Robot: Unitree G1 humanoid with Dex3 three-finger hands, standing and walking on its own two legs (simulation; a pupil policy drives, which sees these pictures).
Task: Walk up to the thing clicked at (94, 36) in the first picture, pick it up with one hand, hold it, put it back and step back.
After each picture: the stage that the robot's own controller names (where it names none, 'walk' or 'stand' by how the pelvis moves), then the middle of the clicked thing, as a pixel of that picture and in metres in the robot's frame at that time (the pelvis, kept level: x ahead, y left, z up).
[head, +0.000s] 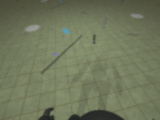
stand; (94, 38) +1.83 -0.02 -0.66
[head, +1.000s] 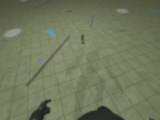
walk; (82, 38) +1.67 +0.18 -0.63
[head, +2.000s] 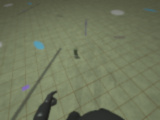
walk; (75, 53) +1.16 +0.29 -0.63
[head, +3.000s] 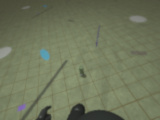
walk; (81, 71) +0.75 +0.23 -0.65
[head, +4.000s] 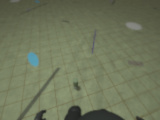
walk; (75, 84) +0.52 +0.20 -0.63
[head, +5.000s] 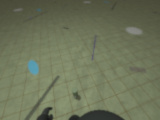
stand; (75, 93) +0.43 +0.21 -0.65
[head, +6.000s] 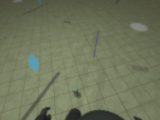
stand; (75, 91) +0.41 +0.19 -0.64
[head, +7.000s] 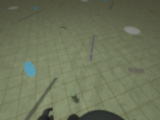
stand; (73, 96) +0.38 +0.21 -0.66
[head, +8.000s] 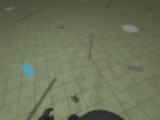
stand; (73, 96) +0.38 +0.22 -0.66
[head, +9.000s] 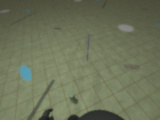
stand; (72, 97) +0.37 +0.24 -0.66
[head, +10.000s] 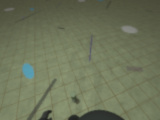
stand; (73, 97) +0.38 +0.21 -0.66
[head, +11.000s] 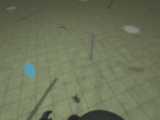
stand; (74, 96) +0.38 +0.20 -0.66
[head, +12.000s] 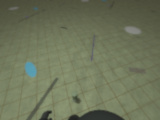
stand; (74, 96) +0.38 +0.19 -0.66
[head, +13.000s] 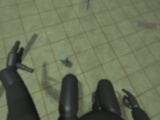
go down; (64, 60) +0.45 +0.24 -0.33
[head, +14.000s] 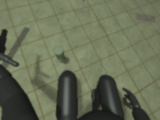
go down; (60, 55) +0.45 +0.27 -0.26
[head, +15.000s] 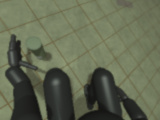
close in; (38, 50) +0.43 +0.31 -0.16
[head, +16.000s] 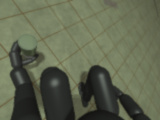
close; (29, 49) +0.41 +0.32 -0.15
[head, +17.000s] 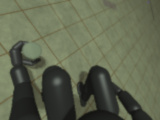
lift; (31, 53) +0.38 +0.30 -0.16
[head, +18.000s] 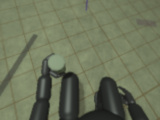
lift; (59, 66) +0.32 +0.23 -0.02
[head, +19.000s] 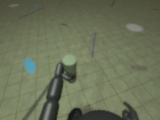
hold; (70, 71) +0.32 +0.15 +0.09
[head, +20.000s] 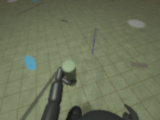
hold; (70, 75) +0.31 +0.15 +0.04
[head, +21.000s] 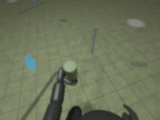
crouch; (72, 75) +0.31 +0.15 +0.03
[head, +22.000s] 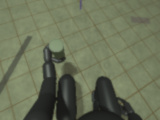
crouch; (59, 53) +0.44 +0.21 -0.05
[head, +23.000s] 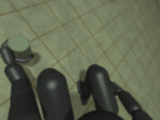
lower; (23, 51) +0.41 +0.32 -0.16
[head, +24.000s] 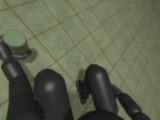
lower; (20, 47) +0.43 +0.32 -0.16
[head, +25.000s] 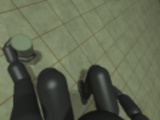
lower; (26, 50) +0.41 +0.31 -0.16
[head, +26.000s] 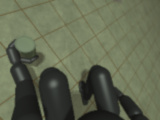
lower; (28, 51) +0.40 +0.31 -0.16
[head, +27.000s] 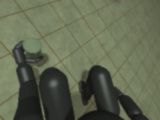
loosen; (33, 52) +0.40 +0.29 -0.16
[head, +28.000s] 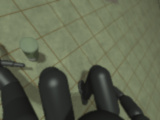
rise; (31, 52) +0.40 +0.30 -0.16
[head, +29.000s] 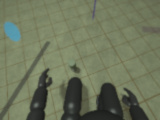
walk; (72, 66) +0.44 +0.21 -0.38
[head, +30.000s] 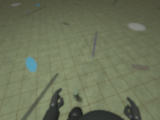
stand; (76, 95) +0.38 +0.17 -0.59
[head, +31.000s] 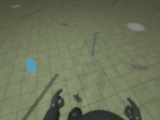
stand; (75, 95) +0.38 +0.18 -0.60
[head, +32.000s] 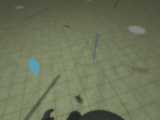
stand; (77, 96) +0.38 +0.18 -0.64
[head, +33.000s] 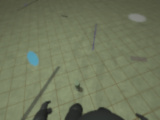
walk; (77, 85) +0.44 +0.17 -0.64
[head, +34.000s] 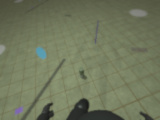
walk; (81, 73) +0.65 +0.20 -0.63
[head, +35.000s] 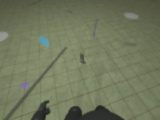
walk; (82, 57) +1.00 +0.17 -0.63
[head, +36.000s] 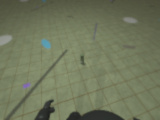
stand; (82, 59) +1.04 +0.18 -0.65
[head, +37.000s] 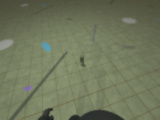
stand; (81, 60) +1.04 +0.19 -0.66
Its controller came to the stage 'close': yes
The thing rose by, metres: 0.69
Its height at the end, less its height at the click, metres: +0.00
